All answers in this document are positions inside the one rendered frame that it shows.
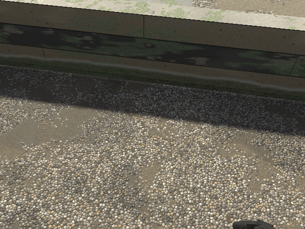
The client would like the right robot hand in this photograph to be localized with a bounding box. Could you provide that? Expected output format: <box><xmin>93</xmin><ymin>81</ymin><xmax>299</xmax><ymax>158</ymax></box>
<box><xmin>233</xmin><ymin>219</ymin><xmax>276</xmax><ymax>229</ymax></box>

